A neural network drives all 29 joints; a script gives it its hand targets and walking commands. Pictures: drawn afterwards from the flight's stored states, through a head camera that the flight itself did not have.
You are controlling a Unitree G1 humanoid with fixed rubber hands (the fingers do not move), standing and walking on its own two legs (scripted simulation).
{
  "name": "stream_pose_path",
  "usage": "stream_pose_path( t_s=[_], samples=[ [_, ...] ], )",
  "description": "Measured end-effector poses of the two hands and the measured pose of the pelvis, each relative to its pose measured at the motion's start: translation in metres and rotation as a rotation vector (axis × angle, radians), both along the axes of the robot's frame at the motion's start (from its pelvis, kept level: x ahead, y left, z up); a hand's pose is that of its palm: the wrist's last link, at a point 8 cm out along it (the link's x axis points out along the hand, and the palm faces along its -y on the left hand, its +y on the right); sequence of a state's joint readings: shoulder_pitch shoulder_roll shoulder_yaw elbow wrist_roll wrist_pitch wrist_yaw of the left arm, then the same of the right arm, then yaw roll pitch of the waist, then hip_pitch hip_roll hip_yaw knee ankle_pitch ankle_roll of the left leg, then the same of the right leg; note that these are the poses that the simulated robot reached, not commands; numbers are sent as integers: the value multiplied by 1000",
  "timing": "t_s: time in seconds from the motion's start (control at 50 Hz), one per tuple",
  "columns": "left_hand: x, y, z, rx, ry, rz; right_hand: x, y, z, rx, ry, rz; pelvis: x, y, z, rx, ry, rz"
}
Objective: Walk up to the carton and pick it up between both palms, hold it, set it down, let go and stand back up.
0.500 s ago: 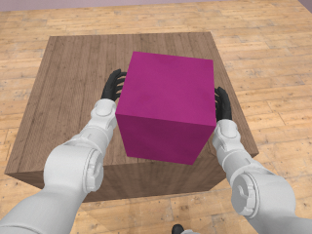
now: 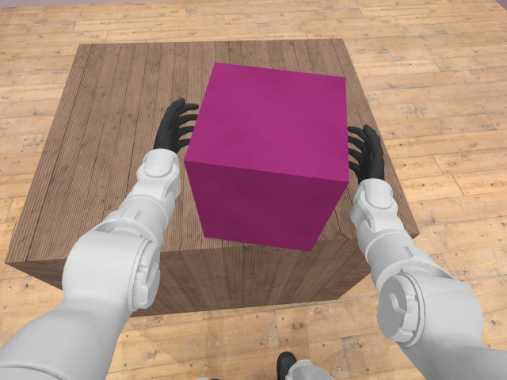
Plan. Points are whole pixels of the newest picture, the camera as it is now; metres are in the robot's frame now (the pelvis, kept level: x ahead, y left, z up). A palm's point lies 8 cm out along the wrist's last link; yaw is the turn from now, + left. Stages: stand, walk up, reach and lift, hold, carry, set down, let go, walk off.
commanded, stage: set down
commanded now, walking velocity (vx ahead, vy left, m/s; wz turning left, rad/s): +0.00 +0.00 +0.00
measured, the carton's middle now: (267, 166) +0.47 -0.06 +0.01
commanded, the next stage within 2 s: none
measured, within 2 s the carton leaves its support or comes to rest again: neither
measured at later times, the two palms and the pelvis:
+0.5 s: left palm (140, 120) +0.49 +0.13 +0.12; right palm (407, 145) +0.41 -0.25 +0.12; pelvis +0.00 -0.01 +0.01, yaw +0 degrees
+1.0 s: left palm (128, 122) +0.46 +0.14 +0.14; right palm (410, 153) +0.39 -0.24 +0.13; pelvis +0.01 +0.00 +0.03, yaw +0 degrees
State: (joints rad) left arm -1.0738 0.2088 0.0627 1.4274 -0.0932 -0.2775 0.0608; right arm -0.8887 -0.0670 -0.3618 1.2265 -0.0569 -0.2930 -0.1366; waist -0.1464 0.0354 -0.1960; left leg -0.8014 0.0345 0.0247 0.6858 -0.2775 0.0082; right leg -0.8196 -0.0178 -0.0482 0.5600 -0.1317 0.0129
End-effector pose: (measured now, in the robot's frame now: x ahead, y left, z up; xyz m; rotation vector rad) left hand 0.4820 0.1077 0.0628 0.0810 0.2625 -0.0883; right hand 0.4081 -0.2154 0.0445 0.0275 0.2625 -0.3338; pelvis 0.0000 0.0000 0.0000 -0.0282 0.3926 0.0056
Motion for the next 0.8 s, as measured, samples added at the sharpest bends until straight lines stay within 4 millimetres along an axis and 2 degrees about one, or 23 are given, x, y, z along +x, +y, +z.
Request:
stream_pose_path(
  t_s=[0.32,0.4,0.58,0.8],
  samples=[
    [4,13,36,-13,0,23,2,-21,43,7,-39,-15,-1,-4,1,11,-48,-10],
    [4,18,49,-18,-15,16,2,-23,60,-3,-61,-2,1,-5,4,8,-76,-12],
    [5,28,77,-13,-39,7,-2,-32,84,-14,-63,-8,4,-7,12,10,-139,-6],
    [-5,32,91,0,-22,-25,-12,-32,93,-1,-60,8,11,-5,23,12,-249,-5]
  ],
)
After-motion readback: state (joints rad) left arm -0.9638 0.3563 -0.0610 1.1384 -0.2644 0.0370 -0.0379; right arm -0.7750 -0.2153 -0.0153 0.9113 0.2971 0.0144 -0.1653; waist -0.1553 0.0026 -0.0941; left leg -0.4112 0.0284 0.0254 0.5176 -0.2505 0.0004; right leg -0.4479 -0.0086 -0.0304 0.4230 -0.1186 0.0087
